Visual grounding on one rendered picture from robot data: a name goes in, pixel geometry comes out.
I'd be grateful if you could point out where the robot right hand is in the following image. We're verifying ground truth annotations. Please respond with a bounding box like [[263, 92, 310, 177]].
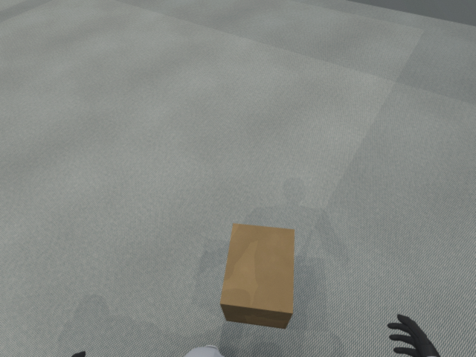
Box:
[[387, 314, 440, 357]]

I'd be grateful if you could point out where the carton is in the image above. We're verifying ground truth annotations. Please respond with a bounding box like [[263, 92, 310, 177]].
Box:
[[220, 223, 295, 329]]

